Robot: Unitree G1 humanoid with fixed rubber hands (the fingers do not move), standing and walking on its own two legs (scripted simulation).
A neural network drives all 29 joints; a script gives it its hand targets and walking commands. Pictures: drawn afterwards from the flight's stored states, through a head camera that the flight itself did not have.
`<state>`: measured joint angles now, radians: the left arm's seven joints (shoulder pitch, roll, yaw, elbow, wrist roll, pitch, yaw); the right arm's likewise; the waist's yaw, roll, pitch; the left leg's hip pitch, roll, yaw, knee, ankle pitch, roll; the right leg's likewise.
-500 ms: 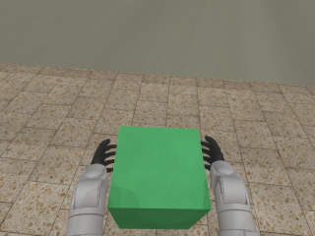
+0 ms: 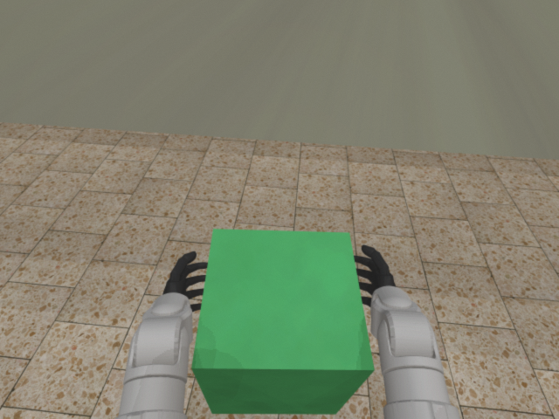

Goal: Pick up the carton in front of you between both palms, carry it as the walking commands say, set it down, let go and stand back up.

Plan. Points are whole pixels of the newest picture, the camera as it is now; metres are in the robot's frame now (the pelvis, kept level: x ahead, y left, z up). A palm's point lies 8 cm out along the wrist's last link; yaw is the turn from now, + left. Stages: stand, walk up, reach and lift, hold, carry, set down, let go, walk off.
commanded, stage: carry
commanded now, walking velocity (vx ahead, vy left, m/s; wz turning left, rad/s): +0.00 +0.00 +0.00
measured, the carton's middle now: (277, 326) +0.28 +0.00 -0.04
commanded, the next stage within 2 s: hold in 0.70 s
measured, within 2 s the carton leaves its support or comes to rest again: neither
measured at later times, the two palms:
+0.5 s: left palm (170, 315) +0.26 +0.15 +0.04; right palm (381, 307) +0.27 -0.15 +0.04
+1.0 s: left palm (126, 358) +0.20 +0.20 +0.04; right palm (345, 301) +0.28 -0.09 +0.05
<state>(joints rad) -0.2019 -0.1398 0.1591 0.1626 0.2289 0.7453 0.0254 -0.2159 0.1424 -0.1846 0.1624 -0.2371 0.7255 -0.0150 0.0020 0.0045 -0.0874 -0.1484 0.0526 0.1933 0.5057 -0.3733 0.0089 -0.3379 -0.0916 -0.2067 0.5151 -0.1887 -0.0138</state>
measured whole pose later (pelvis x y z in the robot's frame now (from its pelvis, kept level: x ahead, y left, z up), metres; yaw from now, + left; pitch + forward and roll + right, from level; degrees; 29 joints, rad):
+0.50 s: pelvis -0.02 +0.01 +0.00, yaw +0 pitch +1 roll +0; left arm -0.20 -0.14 0.16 0.16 0.23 0.75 0.02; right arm -0.22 0.14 -0.18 0.16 -0.24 0.73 -0.01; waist 0.00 0.00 -0.08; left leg -0.19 0.04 0.20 0.53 -0.35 0.03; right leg -0.37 -0.10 -0.20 0.50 -0.15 -0.01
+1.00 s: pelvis -0.04 -0.01 +0.01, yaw +12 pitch -7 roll +0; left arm -0.20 -0.14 0.18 0.19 0.24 0.69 0.01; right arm -0.23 0.15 -0.17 0.19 -0.26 0.70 -0.01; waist 0.01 0.02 0.07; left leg -0.03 -0.02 0.00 0.39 -0.24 0.02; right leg -0.12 -0.04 0.01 0.36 -0.12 0.02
